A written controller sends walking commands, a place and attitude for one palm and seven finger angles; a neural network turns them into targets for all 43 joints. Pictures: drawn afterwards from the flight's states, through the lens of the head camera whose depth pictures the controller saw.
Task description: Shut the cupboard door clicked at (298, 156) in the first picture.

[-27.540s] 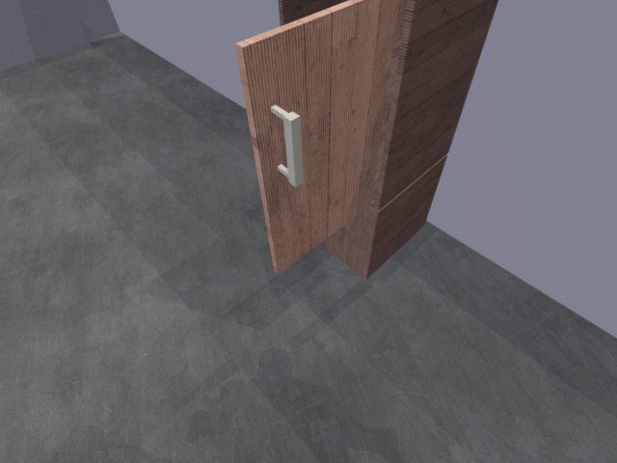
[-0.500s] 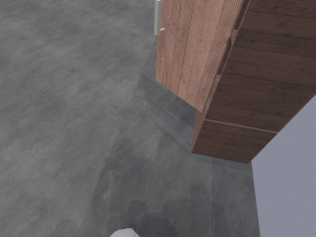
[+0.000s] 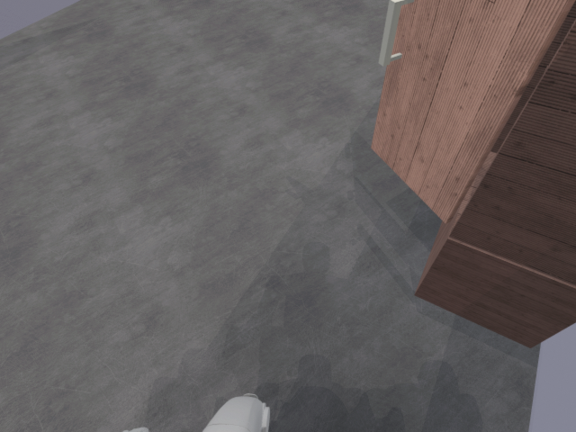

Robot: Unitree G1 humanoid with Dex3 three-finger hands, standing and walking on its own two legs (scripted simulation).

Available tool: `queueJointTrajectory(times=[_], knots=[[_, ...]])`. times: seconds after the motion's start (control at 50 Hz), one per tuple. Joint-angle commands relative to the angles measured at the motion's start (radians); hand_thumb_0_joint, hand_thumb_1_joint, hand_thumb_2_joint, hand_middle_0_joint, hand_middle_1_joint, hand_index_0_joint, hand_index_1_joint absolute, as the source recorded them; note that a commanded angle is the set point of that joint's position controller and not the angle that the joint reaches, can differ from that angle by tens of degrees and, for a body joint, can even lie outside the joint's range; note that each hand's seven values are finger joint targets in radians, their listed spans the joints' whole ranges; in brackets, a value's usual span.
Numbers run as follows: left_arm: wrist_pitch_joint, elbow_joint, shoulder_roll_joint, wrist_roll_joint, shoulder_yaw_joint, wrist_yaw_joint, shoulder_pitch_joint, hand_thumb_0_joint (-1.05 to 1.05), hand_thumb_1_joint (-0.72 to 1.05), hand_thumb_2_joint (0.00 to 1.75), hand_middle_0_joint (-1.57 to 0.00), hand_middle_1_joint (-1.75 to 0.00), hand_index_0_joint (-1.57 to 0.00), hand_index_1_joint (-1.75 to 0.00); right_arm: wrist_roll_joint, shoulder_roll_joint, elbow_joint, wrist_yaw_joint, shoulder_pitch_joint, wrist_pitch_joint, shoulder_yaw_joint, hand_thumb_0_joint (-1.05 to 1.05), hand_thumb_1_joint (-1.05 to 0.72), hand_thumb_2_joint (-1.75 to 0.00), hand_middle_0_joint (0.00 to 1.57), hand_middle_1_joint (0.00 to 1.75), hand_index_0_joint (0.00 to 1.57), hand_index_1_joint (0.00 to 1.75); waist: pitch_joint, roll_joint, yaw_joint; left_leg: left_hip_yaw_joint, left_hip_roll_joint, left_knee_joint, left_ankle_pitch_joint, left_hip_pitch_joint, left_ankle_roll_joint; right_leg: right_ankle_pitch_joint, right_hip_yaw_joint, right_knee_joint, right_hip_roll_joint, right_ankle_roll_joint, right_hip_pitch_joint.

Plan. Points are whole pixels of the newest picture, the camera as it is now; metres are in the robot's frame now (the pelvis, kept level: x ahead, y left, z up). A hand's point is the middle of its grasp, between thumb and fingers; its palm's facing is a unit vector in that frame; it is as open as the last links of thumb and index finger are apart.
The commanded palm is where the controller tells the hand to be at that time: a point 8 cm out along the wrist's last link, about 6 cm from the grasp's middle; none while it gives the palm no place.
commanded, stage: walk to a spot facing it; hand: left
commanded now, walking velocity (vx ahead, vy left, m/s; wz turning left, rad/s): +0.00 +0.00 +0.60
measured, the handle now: (396, 31) +0.94 -0.24 +0.06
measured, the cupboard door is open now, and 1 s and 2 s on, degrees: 57 57 57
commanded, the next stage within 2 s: turn to face it in 1.76 s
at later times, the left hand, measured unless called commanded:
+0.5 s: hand out of the picture +0.03 +0.24 -0.15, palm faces +0.32 -0.91 -0.28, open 7.4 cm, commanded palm none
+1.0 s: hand out of the picture -0.04 +0.19 -0.19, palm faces +0.66 -0.73 -0.18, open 7.4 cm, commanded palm none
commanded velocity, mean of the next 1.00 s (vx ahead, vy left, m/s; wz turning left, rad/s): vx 0.25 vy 0.00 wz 0.54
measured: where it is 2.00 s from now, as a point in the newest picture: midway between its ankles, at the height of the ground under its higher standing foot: (207, 353)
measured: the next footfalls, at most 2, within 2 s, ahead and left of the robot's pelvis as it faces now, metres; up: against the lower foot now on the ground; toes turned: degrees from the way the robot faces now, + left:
left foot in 0.20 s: +0.02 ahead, +0.14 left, +0.00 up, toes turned +13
right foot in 0.52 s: +0.12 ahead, -0.10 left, +0.00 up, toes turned +16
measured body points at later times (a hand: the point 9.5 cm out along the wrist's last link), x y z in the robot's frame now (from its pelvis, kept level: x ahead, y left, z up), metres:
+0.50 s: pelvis +0.02 +0.00 +0.00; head +0.05 +0.00 +0.44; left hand +0.01 +0.28 -0.13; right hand +0.16 -0.22 -0.15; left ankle -0.01 +0.13 -0.74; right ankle +0.07 -0.11 -0.72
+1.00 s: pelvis +0.12 +0.09 -0.03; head +0.16 +0.13 +0.42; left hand -0.07 +0.23 -0.18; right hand +0.39 -0.01 -0.15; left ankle +0.13 +0.21 -0.74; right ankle +0.09 -0.10 -0.70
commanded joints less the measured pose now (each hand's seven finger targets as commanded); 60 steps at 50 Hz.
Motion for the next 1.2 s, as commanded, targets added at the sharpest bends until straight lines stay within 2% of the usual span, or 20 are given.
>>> queueJointTrajectory(times=[0.0, 0.08, 0.14, 0.18, 0.2, 0.32, 0.4, 0.46, 0.48, 0.5, 0.54, 0.62, 0.72, 0.82, 0.9, 0.92, 0.94, 0.96, 1.06, 1.18], knots=[[-0.033, -0.058, 0.209, 0.002, 0.056, 0.008, 0.07, 0.0, 0.9, 0.9, -0.2, -0.3, -0.2, -0.3, 0.01, -0.013, -0.101, 0.008, -0.084, -0.02, 0.019, 0.0, -0.9, -0.9, 0.2, 0.3, 0.2, 0.3, -0.093, -0.216, 0.063, 0.079, 0.039, -0.153, -0.042, 0.019, -0.004, 0.68, 0.06, -0.092, -0.245, -0.124, 0.171], [-0.027, -0.04, 0.236, 0.006, 0.071, 0.006, 0.108, 0.0, 0.9, 0.9, -0.2, -0.3, -0.2, -0.3, 0.016, -0.011, -0.111, 0.006, -0.111, -0.029, 0.028, 0.0, -0.9, -0.9, 0.2, 0.3, 0.2, 0.3, -0.11, -0.264, 0.082, 0.115, 0.038, -0.347, -0.047, 0.106, 0.016, 0.719, 0.038, -0.044, -0.278, -0.116, 0.203], [-0.023, -0.04, 0.226, -0.005, 0.072, 0.0, 0.081, 0.0, 0.9, 0.9, -0.2, -0.3, -0.2, -0.3, 0.011, -0.057, -0.079, 0.004, -0.003, -0.044, 0.02, 0.0, -0.9, -0.9, 0.2, 0.3, 0.2, 0.3, -0.162, -0.194, 0.016, 0.102, 0.041, -0.646, 0.189, 0.363, 0.039, 0.606, -0.046, 0.134, -0.249, -0.036, 0.089], [-0.014, -0.106, 0.116, -0.016, 0.038, -0.01, 0.069, 0.0, 0.9, 0.9, -0.2, -0.3, -0.2, -0.3, 0.001, -0.245, -0.055, -0.011, 0.121, -0.052, -0.027, 0.0, -0.9, -0.9, 0.2, 0.3, 0.2, 0.3, -0.244, 0.311, -0.045, -0.386, 0.456, -0.687, 0.957, 0.675, 0.261, -0.37, -0.08, 0.513, -0.054, 0.082, -0.36], [0.001, -0.124, 0.136, -0.004, 0.036, -0.002, -0.012, 0.0, 0.9, 0.9, -0.2, -0.3, -0.2, -0.3, 0.002, -0.233, -0.027, -0.022, 0.176, -0.047, -0.024, 0.0, -0.9, -0.9, 0.2, 0.3, 0.2, 0.3, -0.248, 0.179, -0.08, -0.357, 0.458, -0.682, 0.871, 0.63, 0.298, -0.354, 0.024, 0.596, -0.057, 0.063, -0.377], [-0.001, -0.084, 0.118, -0.006, 0.045, -0.038, -0.04, 0.0, 0.9, 0.9, -0.2, -0.3, -0.2, -0.3, -0.009, -0.164, -0.075, -0.035, 0.012, -0.058, 0.005, 0.0, -0.9, -0.9, 0.2, 0.3, 0.2, 0.3, -0.076, 0.141, -0.005, -0.272, 0.259, -0.815, 0.033, 0.36, 0.216, -0.136, 0.035, 0.451, -0.024, 0.061, -0.32], [-0.015, -0.086, 0.115, -0.003, 0.042, -0.05, -0.021, 0.0, 0.9, 0.9, -0.2, -0.3, -0.2, -0.3, -0.012, -0.175, -0.071, -0.028, 0.011, -0.06, -0.003, 0.0, -0.9, -0.9, 0.2, 0.3, 0.2, 0.3, -0.05, 0.146, 0.007, -0.325, 0.228, -0.842, -0.188, 0.259, 0.213, -0.109, -0.007, 0.248, 0.029, 0.052, -0.204], [-0.033, -0.044, 0.132, 0.002, 0.055, -0.054, 0.142, 0.0, 0.9, 0.9, -0.2, -0.3, -0.2, -0.3, -0.004, -0.149, -0.088, -0.027, -0.053, -0.058, -0.003, 0.0, -0.9, -0.9, 0.2, 0.3, 0.2, 0.3, -0.079, 0.085, 0.092, -0.284, 0.148, -0.714, -0.273, 0.049, 0.175, -0.032, -0.033, 0.015, 0.069, 0.052, 0.124], [-0.044, -0.026, 0.181, 0.012, 0.07, -0.046, 0.232, 0.0, 0.9, 0.9, -0.2, -0.3, -0.2, -0.3, 0.005, -0.094, -0.105, -0.025, -0.071, -0.062, 0.006, 0.0, -0.9, -0.9, 0.2, 0.3, 0.2, 0.3, -0.083, -0.079, 0.141, -0.198, 0.048, -0.51, -0.281, -0.132, 0.128, -0.196, 0.111, -0.156, -0.044, 0.02, 0.299], [-0.05, -0.027, 0.275, 0.022, 0.086, -0.028, 0.28, 0.0, 0.9, 0.9, -0.2, -0.3, -0.2, -0.3, 0.015, -0.009, -0.134, -0.02, -0.073, -0.07, 0.025, 0.0, -0.9, -0.9, 0.2, 0.3, 0.2, 0.3, -0.082, -0.386, 0.174, -0.018, -0.067, -0.15, -0.252, -0.309, 0.063, -0.488, 0.536, -0.374, -0.366, -0.087, 0.356], [-0.055, -0.06, 0.25, 0.0, 0.081, -0.013, 0.157, 0.0, 0.9, 0.9, -0.2, -0.3, -0.2, -0.3, -0.006, -0.052, -0.135, -0.006, -0.06, -0.062, 0.004, 0.0, -0.9, -0.9, 0.2, 0.3, 0.2, 0.3, -0.016, -0.223, 0.078, -0.087, 0.047, 0.164, -0.099, -0.259, 0.062, -0.665, 0.634, -0.464, -0.452, -0.143, 0.082], [-0.092, -0.043, 0.124, -0.003, 0.047, -0.019, 0.058, 0.0, 0.9, 0.9, -0.2, -0.3, -0.2, -0.3, -0.006, -0.007, -0.062, 0.025, -0.009, -0.054, 0.013, 0.0, -0.9, -0.9, 0.2, 0.3, 0.2, 0.3, -0.005, -0.183, 0.018, 0.001, 0.108, 0.116, 0.158, -0.153, 0.026, -0.027, 0.074, -0.361, -0.257, -0.073, 0.059], [-0.103, 0.037, 0.117, -0.001, 0.045, -0.014, 0.202, 0.0, 0.9, 0.9, -0.2, -0.3, -0.2, -0.3, -0.001, 0.037, -0.073, 0.035, -0.099, -0.06, 0.033, 0.0, -0.9, -0.9, 0.2, 0.3, 0.2, 0.3, -0.022, -0.185, 0.067, 0.085, 0.111, -0.096, 0.161, -0.183, 0.039, 0.387, -0.082, -0.295, -0.267, -0.074, 0.257], [-0.101, 0.072, 0.136, 0.002, 0.046, -0.014, 0.244, 0.0, 0.9, 0.9, -0.2, -0.3, -0.2, -0.3, -0.002, 0.042, -0.103, 0.047, -0.198, -0.076, 0.046, 0.0, -0.9, -0.9, 0.2, 0.3, 0.2, 0.3, 0.002, -0.191, 0.093, 0.134, 0.11, -0.352, 0.134, -0.088, 0.076, 0.475, -0.124, -0.249, -0.314, -0.075, 0.288], [-0.095, 0.069, 0.18, -0.01, 0.054, -0.019, 0.19, 0.0, 0.9, 0.9, -0.2, -0.3, -0.2, -0.3, -0.01, -0.021, -0.042, 0.028, 0.052, -0.097, 0.027, 0.0, -0.9, -0.9, 0.2, 0.3, 0.2, 0.3, -0.142, -0.142, -0.04, 0.211, 0.007, -0.539, 0.154, 0.391, 0.131, 0.639, -0.238, 0.104, -0.273, -0.034, 0.148], [-0.092, 0.054, 0.152, -0.013, 0.052, -0.031, 0.19, 0.0, 0.9, 0.9, -0.2, -0.3, -0.2, -0.3, -0.014, -0.114, -0.007, 0.012, 0.197, -0.1, 0.005, 0.0, -0.9, -0.9, 0.2, 0.3, 0.2, 0.3, -0.246, 0.006, -0.112, 0.058, 0.11, -0.58, 0.127, 0.673, 0.176, 0.404, -0.24, 0.354, -0.228, 0.002, -0.059], [-0.086, 0.0, 0.09, -0.017, 0.041, -0.046, 0.167, 0.0, 0.9, 0.9, -0.2, -0.3, -0.2, -0.3, -0.019, -0.243, 0.013, -0.002, 0.312, -0.104, -0.027, 0.0, -0.9, -0.9, 0.2, 0.3, 0.2, 0.3, -0.302, 0.272, -0.139, -0.433, 0.411, -0.688, 0.168, 0.865, 0.283, -0.246, -0.188, 0.693, -0.064, 0.052, -0.409], [-0.082, -0.053, 0.104, -0.013, 0.033, -0.04, 0.045, 0.0, 0.9, 0.9, -0.2, -0.3, -0.2, -0.3, -0.003, -0.266, 0.036, -0.017, 0.347, -0.099, -0.029, 0.0, -0.9, -0.9, 0.2, 0.3, 0.2, 0.3, -0.282, 0.136, -0.158, -0.519, 0.483, -0.776, 0.216, 0.827, 0.327, -0.267, -0.025, 0.791, -0.055, 0.027, -0.505], [-0.051, 0.033, 0.046, 0.008, 0.037, -0.051, 0.113, 0.0, 0.9, 0.9, -0.2, -0.3, -0.2, -0.3, -0.006, -0.076, -0.011, -0.04, 0.074, -0.129, 0.034, 0.0, -0.9, -0.9, 0.2, 0.3, 0.2, 0.3, -0.082, 0.099, 0.011, -0.223, 0.323, -0.89, -0.013, 0.313, 0.241, -0.033, 0.049, 0.64, -0.109, 0.024, -0.357], [-0.041, 0.002, 0.033, 0.003, 0.03, -0.061, 0.016, 0.0, 0.9, 0.9, -0.2, -0.3, -0.2, -0.3, -0.001, -0.049, 0.04, -0.037, 0.114, -0.138, 0.03, 0.0, -0.9, -0.9, 0.2, 0.3, 0.2, 0.3, -0.027, 0.032, 0.026, -0.134, 0.269, -0.953, 0.021, 0.288, 0.256, 0.112, 0.028, 0.327, -0.075, 0.034, -0.299]])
